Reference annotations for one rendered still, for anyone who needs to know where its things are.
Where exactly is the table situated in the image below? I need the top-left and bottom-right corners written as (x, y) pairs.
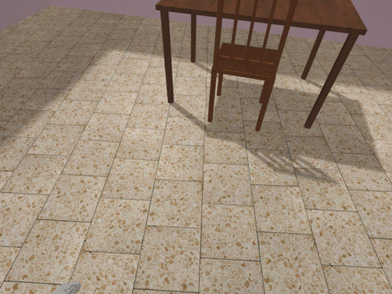
top-left (156, 0), bottom-right (367, 129)

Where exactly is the left robot hand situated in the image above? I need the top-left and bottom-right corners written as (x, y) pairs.
top-left (50, 282), bottom-right (81, 294)

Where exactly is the chair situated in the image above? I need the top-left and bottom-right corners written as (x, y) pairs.
top-left (208, 0), bottom-right (298, 131)

